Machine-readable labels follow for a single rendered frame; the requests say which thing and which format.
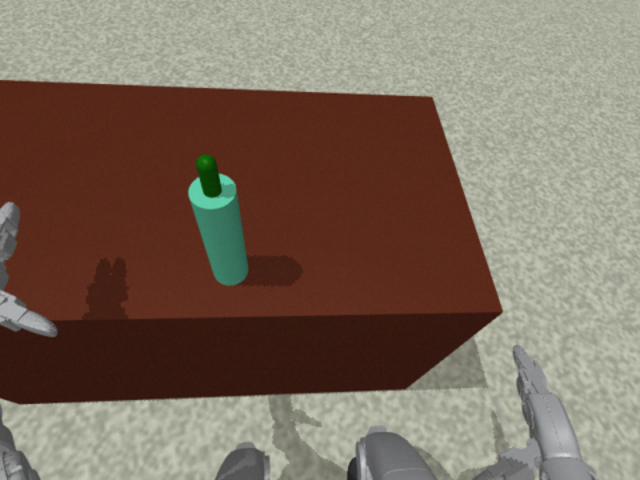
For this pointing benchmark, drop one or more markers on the left robot hand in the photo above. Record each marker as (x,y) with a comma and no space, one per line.
(13,312)

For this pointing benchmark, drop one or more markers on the right robot arm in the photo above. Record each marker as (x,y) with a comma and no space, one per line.
(565,468)

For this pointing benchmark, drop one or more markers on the bottle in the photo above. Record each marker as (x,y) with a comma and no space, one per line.
(214,200)

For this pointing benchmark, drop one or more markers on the left robot arm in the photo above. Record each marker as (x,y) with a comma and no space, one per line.
(13,463)

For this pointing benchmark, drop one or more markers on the right robot hand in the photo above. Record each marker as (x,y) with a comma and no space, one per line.
(551,432)

